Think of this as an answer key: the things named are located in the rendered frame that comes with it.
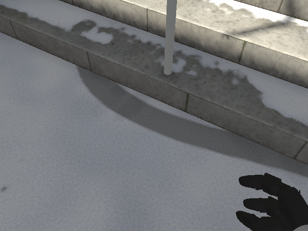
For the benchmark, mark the robot right hand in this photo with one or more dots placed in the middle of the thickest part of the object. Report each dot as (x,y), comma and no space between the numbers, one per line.
(286,213)

